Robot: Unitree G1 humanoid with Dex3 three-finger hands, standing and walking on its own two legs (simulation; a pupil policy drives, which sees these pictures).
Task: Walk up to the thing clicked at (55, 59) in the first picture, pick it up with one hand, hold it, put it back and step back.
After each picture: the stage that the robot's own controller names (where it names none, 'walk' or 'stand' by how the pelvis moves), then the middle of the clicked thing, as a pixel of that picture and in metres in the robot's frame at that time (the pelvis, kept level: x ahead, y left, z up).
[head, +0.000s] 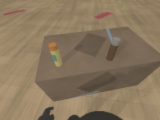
stand; (56, 55) +0.53 +0.36 -0.03
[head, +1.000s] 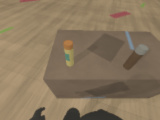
stand; (69, 54) +0.51 +0.22 -0.01
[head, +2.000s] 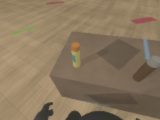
stand; (76, 56) +0.52 +0.17 -0.01
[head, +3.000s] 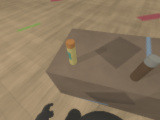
stand; (72, 53) +0.53 +0.20 +0.00
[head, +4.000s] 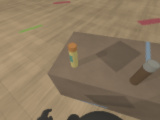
stand; (73, 56) +0.53 +0.20 -0.03
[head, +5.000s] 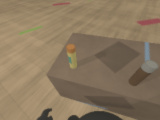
stand; (72, 57) +0.52 +0.20 -0.03
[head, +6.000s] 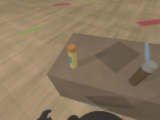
stand; (72, 57) +0.53 +0.20 -0.03
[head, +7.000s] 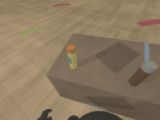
rise first; (72, 57) +0.52 +0.20 -0.03
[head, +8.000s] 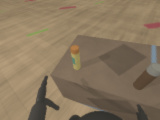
rise first; (76, 58) +0.52 +0.20 -0.02
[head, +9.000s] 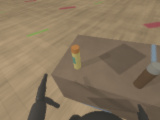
go down; (76, 58) +0.53 +0.19 -0.02
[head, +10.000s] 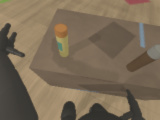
go down; (62, 43) +0.53 +0.18 +0.04
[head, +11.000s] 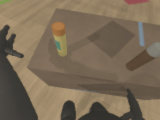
approach; (61, 42) +0.53 +0.19 +0.05
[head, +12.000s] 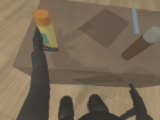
close; (48, 34) +0.55 +0.21 +0.09
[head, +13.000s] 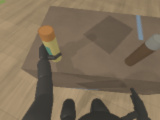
lift; (52, 47) +0.47 +0.22 +0.07
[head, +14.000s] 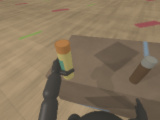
lift; (66, 62) +0.33 +0.17 +0.17
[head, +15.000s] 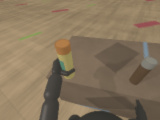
hold; (66, 62) +0.32 +0.17 +0.18
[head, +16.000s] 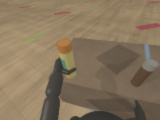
hold; (67, 61) +0.33 +0.16 +0.18
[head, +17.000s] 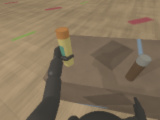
crouch; (66, 48) +0.43 +0.17 +0.18
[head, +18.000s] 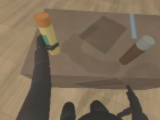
lower; (49, 37) +0.53 +0.21 +0.09
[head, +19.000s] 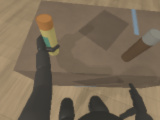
lower; (50, 38) +0.53 +0.20 +0.08
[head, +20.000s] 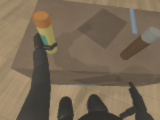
lower; (47, 36) +0.53 +0.20 +0.08
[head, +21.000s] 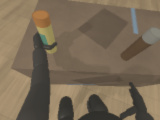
lower; (47, 36) +0.54 +0.21 +0.08
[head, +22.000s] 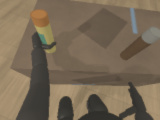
lower; (46, 35) +0.54 +0.21 +0.08
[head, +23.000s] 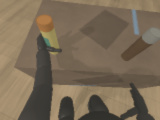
open; (50, 38) +0.53 +0.20 +0.08
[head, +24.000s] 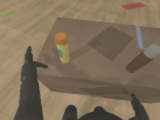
sink last; (63, 50) +0.49 +0.18 +0.04
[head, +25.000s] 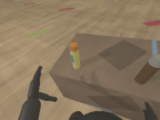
stand; (75, 56) +0.51 +0.19 +0.03
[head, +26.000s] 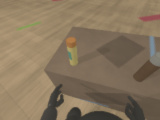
stand; (72, 53) +0.51 +0.19 +0.04
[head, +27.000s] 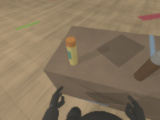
stand; (72, 52) +0.50 +0.19 +0.05
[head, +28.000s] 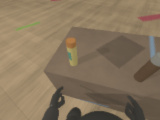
stand; (72, 53) +0.50 +0.19 +0.04
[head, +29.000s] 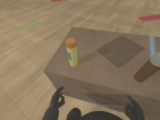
stand; (72, 53) +0.50 +0.19 +0.04
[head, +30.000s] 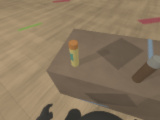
stand; (74, 54) +0.51 +0.18 +0.01
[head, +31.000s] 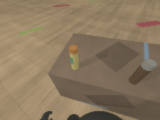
walk; (74, 58) +0.52 +0.18 -0.03
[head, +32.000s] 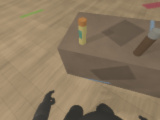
walk; (82, 32) +0.73 +0.14 +0.01
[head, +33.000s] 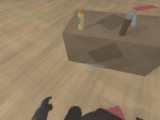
walk; (81, 19) +1.08 +0.21 -0.01
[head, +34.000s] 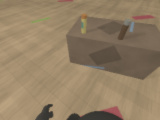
stand; (83, 24) +1.16 +0.19 -0.02
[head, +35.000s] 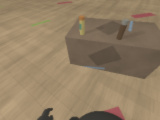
stand; (81, 25) +1.15 +0.20 -0.03
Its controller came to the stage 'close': yes
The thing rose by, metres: 0.22
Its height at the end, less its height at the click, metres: +0.00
